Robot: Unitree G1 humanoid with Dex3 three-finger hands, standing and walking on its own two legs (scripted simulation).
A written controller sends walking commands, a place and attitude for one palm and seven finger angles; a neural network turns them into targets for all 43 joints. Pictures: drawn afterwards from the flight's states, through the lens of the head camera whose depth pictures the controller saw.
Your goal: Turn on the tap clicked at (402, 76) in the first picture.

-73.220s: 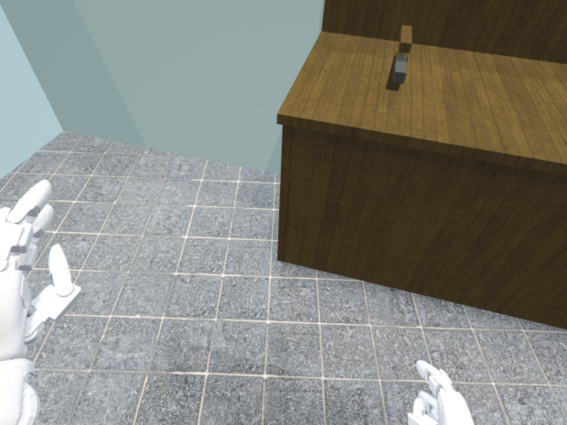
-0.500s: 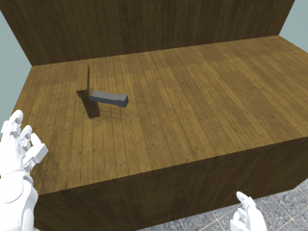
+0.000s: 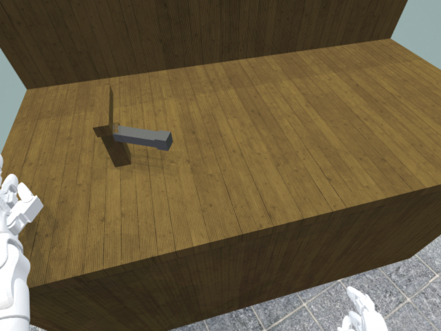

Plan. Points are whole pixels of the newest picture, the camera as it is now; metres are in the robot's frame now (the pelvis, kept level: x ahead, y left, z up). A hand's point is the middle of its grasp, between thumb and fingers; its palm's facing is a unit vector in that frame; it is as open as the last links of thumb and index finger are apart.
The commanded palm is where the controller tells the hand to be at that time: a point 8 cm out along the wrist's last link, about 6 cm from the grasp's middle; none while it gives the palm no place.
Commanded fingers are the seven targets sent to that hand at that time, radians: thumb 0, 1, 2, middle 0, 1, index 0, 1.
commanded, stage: reach beside the lever's end, fingers flat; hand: left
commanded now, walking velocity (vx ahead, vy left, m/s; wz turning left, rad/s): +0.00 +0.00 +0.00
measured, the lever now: (163, 140) +0.44 +0.16 +0.11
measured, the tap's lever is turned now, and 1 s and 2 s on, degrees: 62 62 62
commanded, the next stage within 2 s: none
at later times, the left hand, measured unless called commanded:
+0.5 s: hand (40, 202) +0.28 +0.34 +0.10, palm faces +0.56 -0.82 -0.10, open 7.8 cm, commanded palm +0.24 +0.37 +0.10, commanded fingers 0.00 0.90 0.90 -0.15 -0.15 -0.15 -0.15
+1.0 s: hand (45, 202) +0.28 +0.33 +0.10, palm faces +0.56 -0.82 -0.11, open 7.8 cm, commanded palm +0.24 +0.37 +0.09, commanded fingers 0.00 0.90 0.90 -0.15 -0.15 -0.15 -0.15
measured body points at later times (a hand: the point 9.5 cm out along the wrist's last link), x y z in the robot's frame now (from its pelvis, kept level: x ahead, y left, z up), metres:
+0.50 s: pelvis +0.01 +0.01 +0.00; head +0.02 +0.00 +0.45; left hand +0.24 +0.38 +0.11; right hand +0.17 -0.23 -0.09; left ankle +0.01 +0.12 -0.73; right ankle +0.02 -0.08 -0.73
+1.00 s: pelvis +0.01 +0.01 +0.00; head +0.02 +0.00 +0.45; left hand +0.25 +0.37 +0.10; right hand +0.17 -0.24 -0.09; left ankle +0.01 +0.12 -0.73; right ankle +0.02 -0.08 -0.73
